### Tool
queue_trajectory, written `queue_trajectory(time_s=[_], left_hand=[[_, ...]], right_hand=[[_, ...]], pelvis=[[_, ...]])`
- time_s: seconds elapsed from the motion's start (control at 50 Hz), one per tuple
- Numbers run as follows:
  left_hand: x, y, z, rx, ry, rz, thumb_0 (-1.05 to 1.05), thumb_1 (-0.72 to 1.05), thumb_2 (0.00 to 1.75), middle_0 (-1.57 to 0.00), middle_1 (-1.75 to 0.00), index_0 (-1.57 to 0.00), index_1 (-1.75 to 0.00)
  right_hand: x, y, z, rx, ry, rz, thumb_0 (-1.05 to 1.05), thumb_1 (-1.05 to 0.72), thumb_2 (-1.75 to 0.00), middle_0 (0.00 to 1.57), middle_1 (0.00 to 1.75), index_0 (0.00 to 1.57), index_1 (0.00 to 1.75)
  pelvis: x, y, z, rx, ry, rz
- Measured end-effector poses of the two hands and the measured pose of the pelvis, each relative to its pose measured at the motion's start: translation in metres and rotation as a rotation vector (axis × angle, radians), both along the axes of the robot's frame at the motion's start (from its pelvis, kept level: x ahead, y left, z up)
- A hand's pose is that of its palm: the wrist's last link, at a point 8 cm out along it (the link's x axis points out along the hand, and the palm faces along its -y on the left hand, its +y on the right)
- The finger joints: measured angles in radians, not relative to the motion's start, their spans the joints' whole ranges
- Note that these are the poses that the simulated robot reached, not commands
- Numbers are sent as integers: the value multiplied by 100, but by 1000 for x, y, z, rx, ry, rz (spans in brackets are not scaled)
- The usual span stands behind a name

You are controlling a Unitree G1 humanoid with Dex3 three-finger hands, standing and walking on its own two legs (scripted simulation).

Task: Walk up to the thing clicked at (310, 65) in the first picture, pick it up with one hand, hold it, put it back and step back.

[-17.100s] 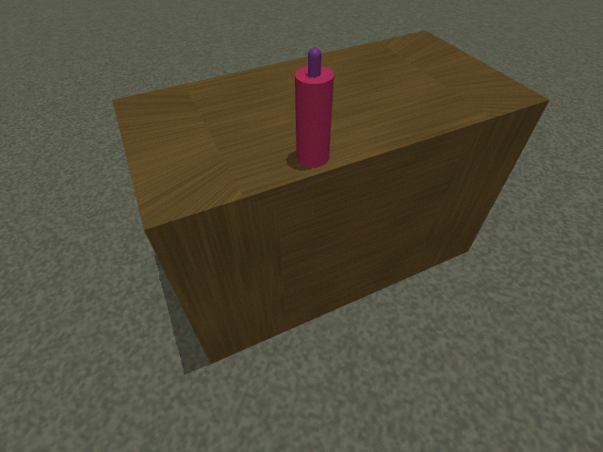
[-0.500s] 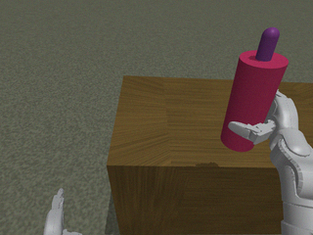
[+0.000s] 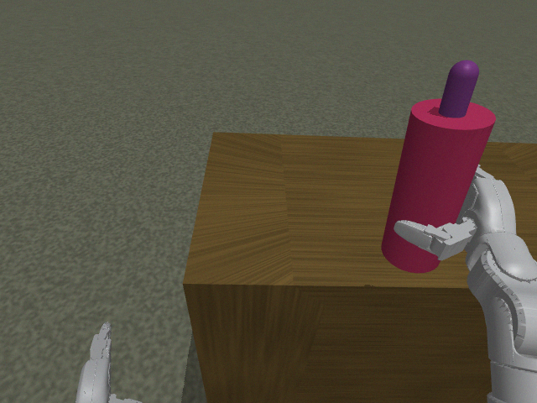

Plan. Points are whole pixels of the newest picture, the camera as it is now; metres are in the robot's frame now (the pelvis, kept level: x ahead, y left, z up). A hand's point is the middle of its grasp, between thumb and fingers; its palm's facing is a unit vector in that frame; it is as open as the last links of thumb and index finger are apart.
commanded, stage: hold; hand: right
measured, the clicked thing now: (433, 175) +0.31 -0.16 +0.25
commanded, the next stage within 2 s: crouch in 1.66 s
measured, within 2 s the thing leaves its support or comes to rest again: neither
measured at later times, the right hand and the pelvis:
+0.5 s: hand (428, 202) +0.31 -0.17 +0.21, palm faces +0.16 +0.99 -0.05, open 11.2 cm; pelvis +0.00 +0.00 +0.00, yaw +0 degrees
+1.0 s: hand (427, 217) +0.30 -0.17 +0.19, palm faces +0.15 +0.99 -0.06, open 11.2 cm; pelvis +0.00 +0.00 +0.00, yaw +0 degrees
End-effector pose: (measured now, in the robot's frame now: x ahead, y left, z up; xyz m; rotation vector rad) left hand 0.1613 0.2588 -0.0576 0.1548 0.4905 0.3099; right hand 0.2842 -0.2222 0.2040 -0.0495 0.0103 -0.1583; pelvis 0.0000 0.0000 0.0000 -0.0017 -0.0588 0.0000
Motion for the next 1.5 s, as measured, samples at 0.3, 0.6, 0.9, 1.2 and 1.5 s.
queue_trajectory(time_s=[0.3, 0.6, 0.9, 1.2, 1.5], left_hand=[[1, 4, -1, 6, -10, 2, -1, -55, 7, -6, -5, -5, -6], [-3, 1, -9, -8, 21, -1, -1, -55, 7, -6, -5, -5, -6], [3, 2, 3, 17, -16, 0, -1, -55, 7, -6, -5, -5, -6], [-8, 3, -8, 10, 20, 14, -1, -55, 7, -6, -5, -5, -6], [-1, 2, -4, 1, -6, 3, -1, -55, 7, -6, -5, -5, -6]], right_hand=[[1, 2, 1, 5, 2, -4, 1, 61, -109, 71, 113, 68, 110], [1, 3, 4, -1, -2, 0, 1, 61, -109, 71, 113, 68, 110], [-8, 0, -8, 8, 2, -5, 1, 61, -109, 71, 113, 68, 110], [-4, 1, 0, 6, -17, -7, 1, 61, -109, 71, 113, 68, 110], [-4, 4, 5, 2, -11, 1, 1, 61, -109, 71, 113, 68, 110]], pelvis=[[-2, 4, 0, -2, -4, -7], [-2, 4, 0, -2, -3, -6], [-2, 2, -1, 1, -8, -5], [-4, 3, -1, 0, -7, -5], [-4, 4, 0, -1, -9, -6]])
